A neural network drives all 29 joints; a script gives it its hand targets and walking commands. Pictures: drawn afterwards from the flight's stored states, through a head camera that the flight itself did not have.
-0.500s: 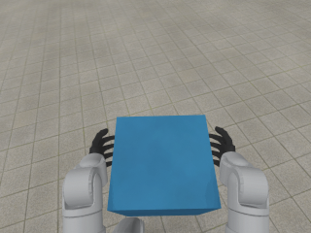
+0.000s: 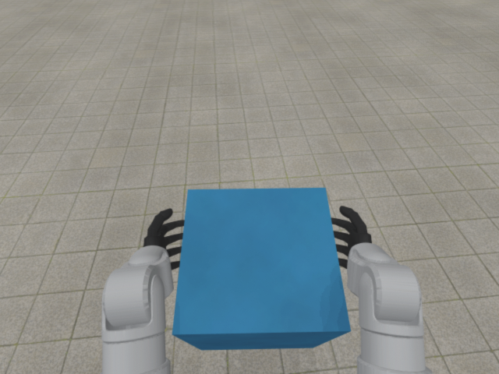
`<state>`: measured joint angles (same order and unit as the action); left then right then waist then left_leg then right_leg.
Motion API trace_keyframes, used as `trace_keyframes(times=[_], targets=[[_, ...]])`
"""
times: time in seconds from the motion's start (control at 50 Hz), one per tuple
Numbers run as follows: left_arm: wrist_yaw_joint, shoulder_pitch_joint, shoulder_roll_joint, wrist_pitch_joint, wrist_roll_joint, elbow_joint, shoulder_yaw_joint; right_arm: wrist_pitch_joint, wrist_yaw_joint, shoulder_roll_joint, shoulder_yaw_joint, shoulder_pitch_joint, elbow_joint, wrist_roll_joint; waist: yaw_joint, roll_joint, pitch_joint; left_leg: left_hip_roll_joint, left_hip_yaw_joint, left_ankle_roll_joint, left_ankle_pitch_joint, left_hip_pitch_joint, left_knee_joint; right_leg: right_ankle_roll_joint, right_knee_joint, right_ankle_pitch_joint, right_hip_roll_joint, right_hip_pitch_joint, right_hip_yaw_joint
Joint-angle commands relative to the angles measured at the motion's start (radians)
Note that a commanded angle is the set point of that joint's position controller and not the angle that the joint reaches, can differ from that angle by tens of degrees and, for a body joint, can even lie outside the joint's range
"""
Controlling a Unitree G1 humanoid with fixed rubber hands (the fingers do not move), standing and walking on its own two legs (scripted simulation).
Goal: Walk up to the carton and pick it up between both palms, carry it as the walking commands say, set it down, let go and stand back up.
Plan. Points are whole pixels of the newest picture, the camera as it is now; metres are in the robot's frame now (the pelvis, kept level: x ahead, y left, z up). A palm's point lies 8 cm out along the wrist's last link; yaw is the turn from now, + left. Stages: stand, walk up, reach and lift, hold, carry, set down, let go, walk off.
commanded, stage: carry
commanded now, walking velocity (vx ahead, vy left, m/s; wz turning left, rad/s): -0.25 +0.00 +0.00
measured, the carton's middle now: (257, 277) +0.28 +0.01 +0.00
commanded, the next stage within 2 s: none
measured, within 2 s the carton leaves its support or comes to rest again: neither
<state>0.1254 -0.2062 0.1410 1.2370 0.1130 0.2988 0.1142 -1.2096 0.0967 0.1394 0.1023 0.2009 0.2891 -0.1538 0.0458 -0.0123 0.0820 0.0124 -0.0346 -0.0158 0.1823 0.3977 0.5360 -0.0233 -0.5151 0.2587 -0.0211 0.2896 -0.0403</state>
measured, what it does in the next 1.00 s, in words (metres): walks backwards: left foot, then right foot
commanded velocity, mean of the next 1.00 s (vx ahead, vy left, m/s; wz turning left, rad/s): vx -0.10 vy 0.00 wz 0.00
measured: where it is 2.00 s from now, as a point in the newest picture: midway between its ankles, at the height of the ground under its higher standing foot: outside the picture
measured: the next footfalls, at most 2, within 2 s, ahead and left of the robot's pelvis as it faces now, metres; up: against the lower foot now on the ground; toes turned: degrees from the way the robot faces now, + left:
left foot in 0.52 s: -0.03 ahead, +0.11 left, +0.00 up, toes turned -6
right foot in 0.76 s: -0.08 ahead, -0.13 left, +0.00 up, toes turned -1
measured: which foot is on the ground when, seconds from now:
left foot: down 0.00-0.34, up 0.36-0.50, down 0.52-1.00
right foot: down 0.00-0.56, up 0.58-0.74, down 0.76-1.00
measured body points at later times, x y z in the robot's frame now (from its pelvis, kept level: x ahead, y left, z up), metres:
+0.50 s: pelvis -0.09 +0.00 -0.01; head -0.08 +0.00 +0.44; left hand +0.20 +0.15 +0.07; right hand +0.19 -0.15 +0.07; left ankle -0.06 +0.11 -0.72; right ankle +0.00 -0.13 -0.73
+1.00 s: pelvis -0.16 +0.00 +0.00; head -0.19 -0.01 +0.45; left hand +0.13 +0.13 +0.07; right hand +0.12 -0.17 +0.06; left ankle -0.06 +0.12 -0.73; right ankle -0.12 -0.13 -0.73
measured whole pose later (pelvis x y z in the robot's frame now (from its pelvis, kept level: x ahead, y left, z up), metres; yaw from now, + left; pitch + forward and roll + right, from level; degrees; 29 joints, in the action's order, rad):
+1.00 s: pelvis -0.16 +0.00 +0.00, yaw +0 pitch +1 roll +0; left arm 0.09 -0.25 0.15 1.13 0.18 0.08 0.12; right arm -1.14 0.10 0.14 0.14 0.21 0.12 -0.19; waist -0.02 -0.03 0.11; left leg 0.04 -0.07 0.01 0.10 0.41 0.48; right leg -0.01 -0.54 0.23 -0.02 0.34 -0.04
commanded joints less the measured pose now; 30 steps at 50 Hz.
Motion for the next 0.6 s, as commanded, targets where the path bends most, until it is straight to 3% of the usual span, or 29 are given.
trace_keyframes(times=[0.0, 0.08, 0.14, 0.2, 0.24, 0.28, 0.32, 0.34, 0.36, 0.38, 0.4, 0.44, 0.48, 0.5, 0.52, 0.54, 0.56, 0.58], targets=[[-0.324, -0.464, 0.962, -0.001, -0.436, 0.007, -0.706, -0.019, -0.264, 0.940, -0.683, 0.416, 0.053, 0.409, -0.060, 0.113, 0.218, 0.076, 0.048, 0.034, 0.034, -0.110, -0.070, 0.050, 0.170, -0.055, -0.210, -0.033, 0.171], [-0.311, -0.467, 0.957, 0.003, -0.416, 0.030, -0.670, -0.036, -0.281, 0.957, -0.728, 0.511, 0.099, 0.468, -0.048, 0.092, 0.167, 0.098, 0.069, 0.031, 0.022, -0.124, -0.057, 0.032, 0.109, 0.000, -0.145, 0.055, 0.060], [-0.299, -0.462, 0.958, 0.010, -0.398, 0.035, -0.659, -0.049, -0.292, 0.946, -0.721, 0.505, 0.092, 0.479, -0.042, -0.021, 0.164, 0.152, 0.172, 0.024, 0.181, -0.064, -0.180, 0.026, 0.026, 0.064, -0.082, 0.041, 0.043], [-0.296, -0.493, 0.964, 0.013, -0.410, 0.059, -0.675, -0.052, -0.294, 0.956, -0.714, 0.501, 0.094, 0.483, -0.041, -0.079, 0.178, 0.164, 0.187, 0.025, 0.254, -0.045, -0.229, 0.034, -0.006, 0.066, -0.055, 0.036, 0.042], [-0.298, -0.511, 0.969, 0.012, -0.423, 0.075, -0.685, -0.050, -0.291, 0.961, -0.712, 0.499, 0.105, 0.482, -0.042, -0.064, 0.188, 0.152, 0.158, 0.031, 0.261, -0.040, -0.209, 0.044, 0.016, 0.087, -0.061, 0.041, 0.063], [-0.302, -0.522, 0.972, 0.013, -0.432, 0.087, -0.693, -0.048, -0.285, 0.962, -0.712, 0.492, 0.118, 0.477, -0.046, -0.008, 0.190, 0.123, 0.108, 0.046, 0.247, -0.026, -0.147, 0.061, 0.082, 0.135, -0.095, 0.051, 0.117], [-0.306, -0.519, 0.975, 0.014, -0.437, 0.095, -0.700, -0.046, -0.279, 0.966, -0.718, 0.482, 0.132, 0.475, -0.049, 0.097, 0.197, 0.059, 0.007, 0.063, 0.153, -0.026, 0.032, 0.098, 0.189, 0.185, -0.190, 0.070, 0.220], [-0.309, -0.501, 0.979, 0.015, -0.438, 0.097, -0.703, -0.045, -0.275, 0.955, -0.721, 0.488, 0.144, 0.476, -0.045, 0.160, 0.205, 0.027, -0.030, 0.066, 0.142, -0.053, 0.202, 0.135, 0.218, 0.151, -0.254, 0.120, 0.257], [-0.309, -0.496, 0.977, 0.015, -0.439, 0.100, -0.700, -0.046, -0.273, 0.955, -0.722, 0.484, 0.141, 0.477, -0.044, 0.185, 0.204, 0.012, -0.033, 0.067, 0.194, -0.059, 0.353, 0.177, 0.219, 0.066, -0.301, 0.165, 0.268], [-0.309, -0.498, 0.969, 0.018, -0.438, 0.107, -0.698, -0.046, -0.274, 0.955, -0.724, 0.479, 0.130, 0.477, -0.042, 0.191, 0.199, 0.009, -0.010, 0.063, 0.254, -0.033, 0.443, 0.197, 0.215, -0.047, -0.317, 0.165, 0.261], [-0.307, -0.494, 0.964, 0.019, -0.433, 0.111, -0.697, -0.046, -0.275, 0.955, -0.724, 0.476, 0.126, 0.477, -0.045, 0.185, 0.203, 0.020, 0.015, 0.056, 0.288, -0.004, 0.449, 0.186, 0.181, -0.183, -0.304, 0.126, 0.233], [-0.301, -0.474, 0.966, 0.017, -0.420, 0.107, -0.692, -0.043, -0.276, 0.954, -0.721, 0.490, 0.146, 0.486, -0.050, 0.174, 0.250, 0.015, -0.007, 0.054, 0.255, -0.008, 0.266, 0.146, 0.081, -0.399, -0.252, 0.017, 0.157], [-0.294, -0.434, 0.957, 0.013, -0.401, 0.097, -0.682, -0.043, -0.277, 0.957, -0.719, 0.481, 0.146, 0.499, -0.050, 0.174, 0.306, 0.003, -0.050, 0.054, 0.113, -0.124, -0.006, 0.111, 0.002, -0.452, -0.205, -0.023, 0.107], [-0.291, -0.416, 0.952, 0.009, -0.393, 0.089, -0.680, -0.043, -0.281, 0.958, -0.720, 0.477, 0.138, 0.504, -0.048, 0.117, 0.322, 0.070, 0.036, 0.047, 0.054, -0.225, -0.109, 0.063, -0.065, -0.373, -0.170, 0.028, 0.077], [-0.289, -0.406, 0.952, 0.005, -0.394, 0.100, -0.682, -0.036, -0.286, 0.951, -0.714, 0.445, 0.127, 0.502, -0.047, -0.094, 0.329, 0.284, 0.290, -0.027, -0.139, -0.317, -0.149, 0.001, -0.128, -0.147, -0.099, 0.184, 0.043], [-0.289, -0.447, 0.951, 0.005, -0.411, 0.133, -0.690, -0.029, -0.288, 0.954, -0.699, 0.414, 0.105, 0.489, -0.054, -0.267, 0.303, 0.363, 0.361, -0.096, -0.195, -0.251, -0.193, -0.024, -0.203, 0.198, -0.045, 0.200, 0.007], [-0.288, -0.486, 0.960, 0.001, -0.417, 0.144, -0.706, -0.028, -0.288, 0.960, -0.683, 0.443, 0.121, 0.484, -0.058, -0.211, 0.287, 0.346, 0.348, -0.125, -0.182, -0.215, -0.204, -0.012, -0.328, 0.219, -0.026, 0.176, 0.049], [-0.292, -0.502, 0.964, -0.005, -0.422, 0.144, -0.718, -0.024, -0.289, 0.964, -0.679, 0.446, 0.124, 0.478, -0.057, -0.128, 0.282, 0.326, 0.300, -0.126, -0.111, -0.180, -0.207, -0.004, -0.406, 0.176, -0.028, 0.157, 0.072]])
